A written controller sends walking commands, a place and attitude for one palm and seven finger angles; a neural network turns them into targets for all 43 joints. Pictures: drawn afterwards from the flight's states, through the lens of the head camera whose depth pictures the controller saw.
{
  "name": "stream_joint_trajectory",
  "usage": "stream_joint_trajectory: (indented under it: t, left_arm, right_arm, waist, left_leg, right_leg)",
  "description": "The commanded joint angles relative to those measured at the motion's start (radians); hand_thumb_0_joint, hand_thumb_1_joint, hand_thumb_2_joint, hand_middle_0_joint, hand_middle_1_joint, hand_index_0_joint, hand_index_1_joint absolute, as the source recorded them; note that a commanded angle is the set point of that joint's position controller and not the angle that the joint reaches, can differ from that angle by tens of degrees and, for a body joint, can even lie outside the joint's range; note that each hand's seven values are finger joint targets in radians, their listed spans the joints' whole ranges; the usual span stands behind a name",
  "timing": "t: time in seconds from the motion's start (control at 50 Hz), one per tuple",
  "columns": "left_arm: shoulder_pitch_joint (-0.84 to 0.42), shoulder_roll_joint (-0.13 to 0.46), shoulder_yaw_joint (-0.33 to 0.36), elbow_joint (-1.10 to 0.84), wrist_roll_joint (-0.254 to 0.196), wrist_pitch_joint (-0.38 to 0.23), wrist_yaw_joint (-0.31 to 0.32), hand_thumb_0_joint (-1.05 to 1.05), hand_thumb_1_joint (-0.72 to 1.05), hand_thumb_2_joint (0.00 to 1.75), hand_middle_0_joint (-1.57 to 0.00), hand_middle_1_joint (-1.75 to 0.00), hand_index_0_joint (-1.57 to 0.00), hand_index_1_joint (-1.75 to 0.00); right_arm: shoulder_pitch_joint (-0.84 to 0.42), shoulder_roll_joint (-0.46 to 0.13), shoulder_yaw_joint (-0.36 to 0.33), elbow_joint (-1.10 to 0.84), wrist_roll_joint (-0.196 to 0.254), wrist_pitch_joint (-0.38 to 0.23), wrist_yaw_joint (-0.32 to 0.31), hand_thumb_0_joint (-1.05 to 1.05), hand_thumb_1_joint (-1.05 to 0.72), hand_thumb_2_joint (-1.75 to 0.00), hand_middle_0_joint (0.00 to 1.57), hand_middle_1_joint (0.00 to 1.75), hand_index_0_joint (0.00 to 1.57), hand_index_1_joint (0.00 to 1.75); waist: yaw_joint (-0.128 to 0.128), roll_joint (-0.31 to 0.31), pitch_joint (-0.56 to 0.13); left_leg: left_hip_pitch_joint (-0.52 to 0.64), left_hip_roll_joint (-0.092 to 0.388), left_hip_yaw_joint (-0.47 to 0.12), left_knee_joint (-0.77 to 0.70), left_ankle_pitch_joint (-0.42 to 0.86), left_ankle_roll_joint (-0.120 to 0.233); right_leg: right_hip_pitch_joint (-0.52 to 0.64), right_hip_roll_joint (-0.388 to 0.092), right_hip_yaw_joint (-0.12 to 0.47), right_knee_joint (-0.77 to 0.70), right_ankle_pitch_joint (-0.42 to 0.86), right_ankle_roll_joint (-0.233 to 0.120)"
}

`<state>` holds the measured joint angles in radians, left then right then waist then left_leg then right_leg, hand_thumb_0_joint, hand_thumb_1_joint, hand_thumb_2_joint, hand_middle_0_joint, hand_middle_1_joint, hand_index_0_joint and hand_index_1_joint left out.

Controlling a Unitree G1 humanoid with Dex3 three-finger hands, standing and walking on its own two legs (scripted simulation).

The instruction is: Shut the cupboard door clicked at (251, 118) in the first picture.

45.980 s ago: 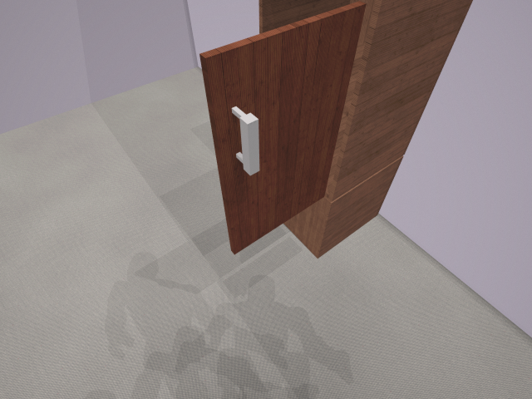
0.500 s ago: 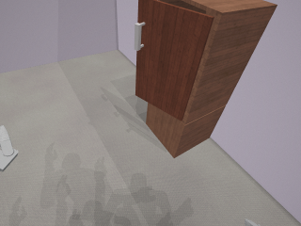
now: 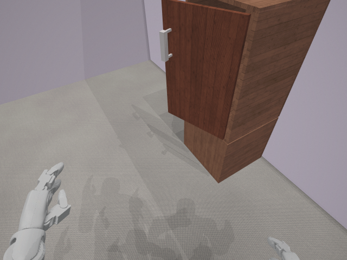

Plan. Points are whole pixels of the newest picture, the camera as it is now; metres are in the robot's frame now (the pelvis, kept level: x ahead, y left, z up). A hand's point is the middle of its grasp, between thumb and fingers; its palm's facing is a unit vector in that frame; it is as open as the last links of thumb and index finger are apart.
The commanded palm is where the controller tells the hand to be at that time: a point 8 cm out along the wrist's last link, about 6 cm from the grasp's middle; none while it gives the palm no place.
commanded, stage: let the arm hang, fingers relaxed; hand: left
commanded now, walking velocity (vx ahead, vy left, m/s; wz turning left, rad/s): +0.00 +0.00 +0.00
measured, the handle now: (167, 44) +0.94 +0.10 +0.09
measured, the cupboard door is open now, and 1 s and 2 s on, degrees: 20 20 20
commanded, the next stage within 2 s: look to check the result in 1.00 s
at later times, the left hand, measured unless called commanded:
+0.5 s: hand out of the picture -0.03 +0.18 -0.16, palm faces +0.00 -0.97 -0.24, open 7.3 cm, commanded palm none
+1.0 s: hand out of the picture -0.03 +0.12 -0.16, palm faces +0.04 -0.99 -0.11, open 7.4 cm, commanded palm none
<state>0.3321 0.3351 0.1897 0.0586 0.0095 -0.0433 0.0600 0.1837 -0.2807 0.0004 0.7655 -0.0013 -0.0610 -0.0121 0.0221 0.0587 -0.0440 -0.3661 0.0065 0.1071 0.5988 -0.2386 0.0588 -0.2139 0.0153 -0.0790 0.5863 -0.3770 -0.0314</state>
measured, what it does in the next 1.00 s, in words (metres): stands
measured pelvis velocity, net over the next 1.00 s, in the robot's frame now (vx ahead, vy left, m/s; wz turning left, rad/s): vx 0.01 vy -0.01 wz -0.02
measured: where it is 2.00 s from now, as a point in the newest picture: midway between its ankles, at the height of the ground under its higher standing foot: outside the picture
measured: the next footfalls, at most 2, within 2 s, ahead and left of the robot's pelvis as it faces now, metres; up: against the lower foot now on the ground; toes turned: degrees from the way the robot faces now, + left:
none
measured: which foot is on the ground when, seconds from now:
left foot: down 0.00-1.00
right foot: down 0.00-1.00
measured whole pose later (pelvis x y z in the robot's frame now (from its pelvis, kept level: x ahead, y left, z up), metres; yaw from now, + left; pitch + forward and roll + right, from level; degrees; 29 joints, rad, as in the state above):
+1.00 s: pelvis +0.01 -0.01 +0.02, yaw -1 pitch -2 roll +0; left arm 0.37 0.07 -0.01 1.17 0.01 -0.01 0.04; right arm 0.32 -0.10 0.00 1.16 -0.01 0.01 -0.05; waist 0.00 -0.01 0.01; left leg -0.20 0.00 0.12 0.40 -0.17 0.04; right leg -0.05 0.03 -0.06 0.38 -0.29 -0.04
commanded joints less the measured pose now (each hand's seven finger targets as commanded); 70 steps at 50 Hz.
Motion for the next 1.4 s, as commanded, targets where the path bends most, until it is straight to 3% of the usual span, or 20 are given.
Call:
stream_joint_trajectory:
  t: [0.0,0.04,0.12,0.18,0.24,0.34,0.44,0.58,0.86,0.96,1.0,1.24,1.38]
  left_arm:
    - [-0.019,0.053,-0.117,0.316,0.014,0.04,-0.05,0.0,0.9,0.9,-0.2,-0.3,-0.2,-0.3]
    - [-0.057,0.045,-0.141,0.447,0.006,0.044,-0.043,0.0,0.9,0.9,-0.2,-0.3,-0.2,-0.3]
    - [-0.064,0.027,-0.165,0.679,0.002,0.045,-0.034,0.0,0.9,0.9,-0.2,-0.3,-0.2,-0.3]
    - [-0.029,-0.02,-0.151,0.8,0.005,0.036,-0.032,0.0,0.9,0.9,-0.2,-0.3,-0.2,-0.3]
    - [-0.027,-0.022,-0.159,0.881,0.0,0.035,-0.032,0.0,0.9,0.9,-0.2,-0.3,-0.2,-0.3]
    - [-0.006,-0.048,-0.174,0.986,-0.002,0.032,-0.03,0.0,0.9,0.9,-0.2,-0.3,-0.2,-0.3]
    - [0.04,-0.079,-0.182,1.048,-0.005,0.034,-0.023,0.0,0.9,0.9,-0.2,-0.3,-0.2,-0.3]
    - [0.097,-0.117,-0.186,1.086,-0.004,0.034,-0.014,0.0,0.9,0.9,-0.2,-0.3,-0.2,-0.3]
    - [0.147,-0.167,-0.183,1.108,-0.001,0.028,-0.008,0.0,0.9,0.9,-0.2,-0.3,-0.2,-0.3]
    - [0.144,-0.167,-0.184,1.109,0.0,0.029,-0.009,0.0,0.9,0.9,-0.2,-0.3,-0.2,-0.3]
    - [0.15,-0.164,-0.184,1.109,0.001,0.027,-0.009,0.0,0.9,0.9,-0.2,-0.3,-0.2,-0.3]
    - [0.135,-0.144,-0.184,1.102,-0.001,0.025,-0.009,0.0,0.9,0.9,-0.2,-0.3,-0.2,-0.3]
    - [0.122,-0.134,-0.184,1.099,-0.001,0.027,-0.009,0.0,0.9,0.9,-0.2,-0.3,-0.2,-0.3]
  right_arm:
    - [-0.038,-0.138,-0.035,-0.074,-0.011,0.015,0.002,0.0,-0.9,-0.9,0.2,0.3,0.2,0.3]
    - [-0.021,-0.102,-0.021,-0.035,-0.017,0.044,0.003,0.0,-0.9,-0.9,0.2,0.3,0.2,0.3]
    - [-0.01,-0.077,-0.005,0.059,-0.024,0.061,0.001,0.0,-0.9,-0.9,0.2,0.3,0.2,0.3]
    - [0.008,-0.041,-0.008,0.126,-0.026,0.059,-0.01,0.0,-0.9,-0.9,0.2,0.3,0.2,0.3]
    - [0.042,-0.031,-0.011,0.184,-0.02,0.063,-0.015,0.0,-0.9,-0.9,0.2,0.3,0.2,0.3]
    - [0.101,-0.016,-0.013,0.269,-0.014,0.066,-0.023,0.0,-0.9,-0.9,0.2,0.3,0.2,0.3]
    - [0.152,0.019,-0.007,0.326,-0.012,0.07,-0.027,0.0,-0.9,-0.9,0.2,0.3,0.2,0.3]
    - [0.187,0.061,-0.004,0.368,-0.011,0.07,-0.03,0.0,-0.9,-0.9,0.2,0.3,0.2,0.3]
    - [0.217,0.1,-0.004,0.378,-0.012,0.062,-0.038,0.0,-0.9,-0.9,0.2,0.3,0.2,0.3]
    - [0.22,0.098,-0.005,0.373,-0.012,0.065,-0.038,0.0,-0.9,-0.9,0.2,0.3,0.2,0.3]
    - [0.215,0.091,-0.006,0.37,-0.01,0.063,-0.038,0.0,-0.9,-0.9,0.2,0.3,0.2,0.3]
    - [0.205,0.072,-0.007,0.37,-0.011,0.061,-0.036,0.0,-0.9,-0.9,0.2,0.3,0.2,0.3]
    - [0.199,0.068,-0.007,0.373,-0.01,0.065,-0.034,0.0,-0.9,-0.9,0.2,0.3,0.2,0.3]
  waist:
    - [-0.025,-0.234,-0.017]
    - [-0.038,-0.191,0.001]
    - [-0.034,0.017,-0.018]
    - [-0.028,0.107,-0.026]
    - [-0.029,0.087,0.002]
    - [-0.035,-0.048,0.07]
    - [-0.034,-0.095,0.112]
    - [-0.03,-0.111,0.146]
    - [-0.031,-0.043,0.171]
    - [-0.033,-0.042,0.189]
    - [-0.029,-0.065,0.17]
    - [-0.032,-0.066,0.14]
    - [-0.033,-0.076,0.175]
  left_leg:
    - [0.101,0.127,-0.163,-0.057,0.323,-0.007]
    - [0.135,0.096,-0.146,-0.066,0.262,-0.024]
    - [0.167,0.115,-0.163,-0.165,0.274,-0.027]
    - [0.189,0.113,-0.153,-0.193,0.224,-0.028]
    - [0.198,0.116,-0.157,-0.206,0.199,-0.029]
    - [0.213,0.123,-0.149,-0.232,0.18,-0.025]
    - [0.215,0.119,-0.14,-0.258,0.13,-0.022]
    - [0.211,0.114,-0.131,-0.27,0.116,-0.017]
    - [0.203,0.108,-0.126,-0.272,0.126,-0.014]
    - [0.197,0.107,-0.126,-0.276,0.099,-0.016]
    - [0.211,0.111,-0.126,-0.269,0.124,-0.014]
    - [0.235,0.116,-0.124,-0.261,0.177,-0.012]
    - [0.221,0.114,-0.126,-0.276,0.131,-0.016]
  right_leg:
    - [-0.041,-0.135,0.142,-0.121,0.358,-0.033]
    - [-0.057,-0.171,0.162,-0.152,0.356,-0.053]
    - [0.027,-0.132,0.147,-0.19,0.25,-0.023]
    - [0.066,-0.132,0.152,-0.244,0.249,-0.03]
    - [0.071,-0.136,0.148,-0.281,0.249,-0.034]
    - [0.048,-0.131,0.135,-0.317,0.237,-0.029]
    - [0.026,-0.123,0.131,-0.329,0.179,-0.027]
    - [0.004,-0.12,0.13,-0.321,0.166,-0.024]
    - [-0.006,-0.114,0.136,-0.313,0.196,-0.024]
    - [-0.017,-0.114,0.136,-0.319,0.176,-0.023]
    - [-0.01,-0.112,0.133,-0.317,0.192,-0.021]
    - [0.017,-0.118,0.137,-0.316,0.241,-0.017]
    - [0.002,-0.117,0.136,-0.324,0.199,-0.017]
